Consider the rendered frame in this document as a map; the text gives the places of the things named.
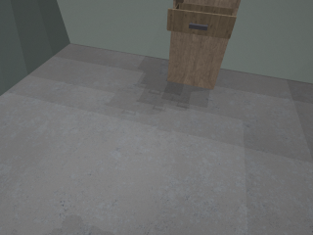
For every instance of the cabinet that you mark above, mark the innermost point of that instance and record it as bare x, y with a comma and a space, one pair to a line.
196, 59

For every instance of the handle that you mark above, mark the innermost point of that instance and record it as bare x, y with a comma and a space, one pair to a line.
198, 26

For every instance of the drawer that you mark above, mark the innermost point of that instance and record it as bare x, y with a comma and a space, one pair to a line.
220, 21

